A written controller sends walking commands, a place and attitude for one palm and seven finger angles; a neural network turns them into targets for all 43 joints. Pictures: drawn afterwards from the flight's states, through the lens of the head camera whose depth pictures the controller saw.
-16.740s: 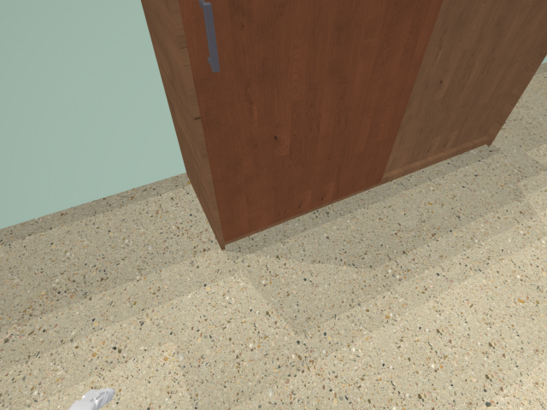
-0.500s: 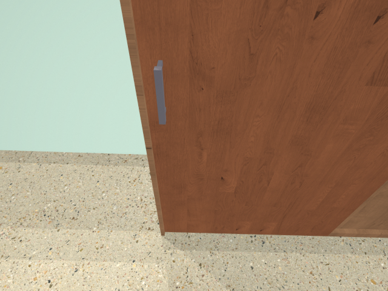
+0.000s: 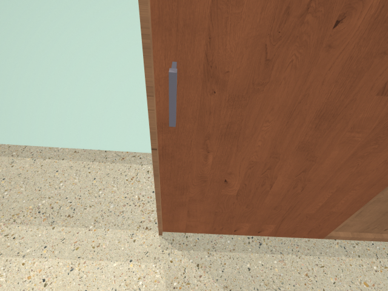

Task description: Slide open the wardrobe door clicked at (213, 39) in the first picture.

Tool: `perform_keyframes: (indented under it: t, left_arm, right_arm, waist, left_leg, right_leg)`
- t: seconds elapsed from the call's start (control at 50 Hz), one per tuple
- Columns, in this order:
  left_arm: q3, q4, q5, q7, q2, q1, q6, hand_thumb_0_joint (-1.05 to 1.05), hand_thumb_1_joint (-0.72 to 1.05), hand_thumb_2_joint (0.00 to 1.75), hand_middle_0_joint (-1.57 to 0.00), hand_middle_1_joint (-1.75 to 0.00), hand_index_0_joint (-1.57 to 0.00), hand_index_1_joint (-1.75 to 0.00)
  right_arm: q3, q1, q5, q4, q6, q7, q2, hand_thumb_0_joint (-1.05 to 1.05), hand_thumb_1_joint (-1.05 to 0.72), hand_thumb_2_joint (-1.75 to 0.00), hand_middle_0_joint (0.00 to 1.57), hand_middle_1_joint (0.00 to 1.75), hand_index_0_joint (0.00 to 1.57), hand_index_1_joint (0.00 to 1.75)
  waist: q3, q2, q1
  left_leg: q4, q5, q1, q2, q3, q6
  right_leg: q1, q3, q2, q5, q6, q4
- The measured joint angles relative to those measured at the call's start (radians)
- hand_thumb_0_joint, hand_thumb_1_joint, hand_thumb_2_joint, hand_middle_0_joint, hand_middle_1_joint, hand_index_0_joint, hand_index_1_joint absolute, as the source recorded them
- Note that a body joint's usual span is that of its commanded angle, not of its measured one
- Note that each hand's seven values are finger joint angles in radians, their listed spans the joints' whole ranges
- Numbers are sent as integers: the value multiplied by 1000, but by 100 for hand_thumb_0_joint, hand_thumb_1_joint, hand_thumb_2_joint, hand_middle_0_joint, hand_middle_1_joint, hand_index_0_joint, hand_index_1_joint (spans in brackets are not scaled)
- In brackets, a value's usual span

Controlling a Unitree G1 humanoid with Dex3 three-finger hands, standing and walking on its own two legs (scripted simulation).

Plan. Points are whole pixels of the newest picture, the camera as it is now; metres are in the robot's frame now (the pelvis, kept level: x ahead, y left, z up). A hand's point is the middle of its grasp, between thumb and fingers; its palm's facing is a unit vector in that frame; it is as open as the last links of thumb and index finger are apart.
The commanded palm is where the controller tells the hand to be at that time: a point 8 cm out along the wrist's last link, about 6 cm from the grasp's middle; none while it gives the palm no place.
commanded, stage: look again from close up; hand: left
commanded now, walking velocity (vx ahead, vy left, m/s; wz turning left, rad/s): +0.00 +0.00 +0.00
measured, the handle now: (173, 95) +0.51 +0.10 +0.14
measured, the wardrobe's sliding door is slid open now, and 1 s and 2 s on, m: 0.00 0.00 0.00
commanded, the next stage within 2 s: shuffle to correct the standing spot in 1.16 s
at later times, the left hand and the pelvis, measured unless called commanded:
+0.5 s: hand out of the picture -0.06 +0.17 -0.18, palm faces +0.04 -0.99 -0.14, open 7.4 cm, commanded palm none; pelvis -0.02 +0.02 +0.00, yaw +0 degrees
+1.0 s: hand out of the picture -0.06 +0.15 -0.18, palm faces +0.04 -0.99 -0.13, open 7.4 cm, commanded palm none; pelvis -0.02 +0.01 +0.00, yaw +0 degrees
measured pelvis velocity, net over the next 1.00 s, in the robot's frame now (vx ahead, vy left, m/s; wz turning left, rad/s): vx -0.02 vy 0.01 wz -0.01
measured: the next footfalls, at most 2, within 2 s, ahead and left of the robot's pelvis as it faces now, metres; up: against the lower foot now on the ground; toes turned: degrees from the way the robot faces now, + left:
none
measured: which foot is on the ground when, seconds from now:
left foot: down 0.00-1.00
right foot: down 0.00-1.00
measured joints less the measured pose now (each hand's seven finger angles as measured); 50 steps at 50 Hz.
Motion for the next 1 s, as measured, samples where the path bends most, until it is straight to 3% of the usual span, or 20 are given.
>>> perform_keyframes:
  t: [0.2,0.44,1.0]
  left_arm:
    - [10,-4,0,6,29,-14,9,0,91,89,-20,-30,-20,-30]
    - [7,8,5,4,16,24,15,0,91,89,-20,-30,-20,-30]
    - [0,12,5,3,4,29,4,0,91,89,-20,-30,-20,-30]
  right_arm:
    - [0,4,-2,5,6,8,4,1,-93,-90,20,30,20,30]
    - [-10,-5,-2,-1,13,15,-6,1,-92,-90,20,30,20,30]
    - [-12,-12,-1,1,16,17,-7,1,-92,-90,20,30,20,30]
  waist:
    - [5,16,-10]
    - [13,25,-5]
    - [11,21,-3]
  left_leg:
    - [-22,16,14,-16,10,15]
    - [-65,53,9,-34,20,27]
    - [-61,61,-10,-18,15,12]
  right_leg:
    - [3,9,-16,11,14,-2]
    - [-24,18,-33,27,22,-1]
    - [-42,14,-17,34,9,1]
